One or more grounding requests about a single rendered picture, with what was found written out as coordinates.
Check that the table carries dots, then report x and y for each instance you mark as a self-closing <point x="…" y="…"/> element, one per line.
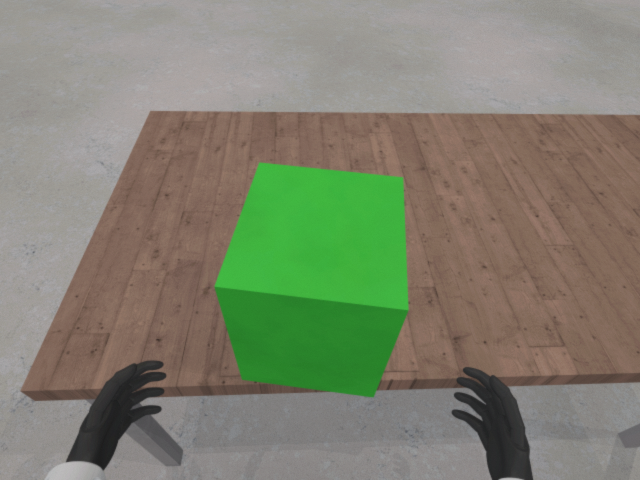
<point x="522" y="247"/>

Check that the carton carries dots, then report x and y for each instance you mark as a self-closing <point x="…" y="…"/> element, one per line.
<point x="313" y="288"/>

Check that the right robot hand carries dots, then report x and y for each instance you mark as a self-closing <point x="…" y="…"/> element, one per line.
<point x="502" y="431"/>

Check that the left robot hand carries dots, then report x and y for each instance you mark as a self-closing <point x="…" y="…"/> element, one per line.
<point x="110" y="415"/>

